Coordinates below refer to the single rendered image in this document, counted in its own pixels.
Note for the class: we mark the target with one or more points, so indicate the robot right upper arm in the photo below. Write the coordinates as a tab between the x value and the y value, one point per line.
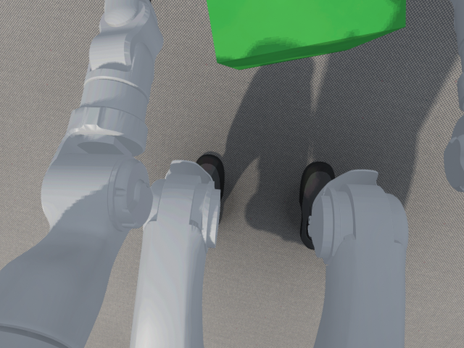
454	157

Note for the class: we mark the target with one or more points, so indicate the right robot foot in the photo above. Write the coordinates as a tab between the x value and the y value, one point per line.
315	176

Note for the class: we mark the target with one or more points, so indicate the robot left upper arm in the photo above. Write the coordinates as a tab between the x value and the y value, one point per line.
51	295

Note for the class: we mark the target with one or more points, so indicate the right robot shin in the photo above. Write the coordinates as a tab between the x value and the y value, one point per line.
367	177

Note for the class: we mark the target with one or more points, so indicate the robot left forearm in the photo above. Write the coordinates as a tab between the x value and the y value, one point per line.
111	117

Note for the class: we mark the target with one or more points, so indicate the robot right forearm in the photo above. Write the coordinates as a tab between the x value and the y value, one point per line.
459	29

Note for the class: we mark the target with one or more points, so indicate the carton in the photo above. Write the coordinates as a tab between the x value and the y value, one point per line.
253	33

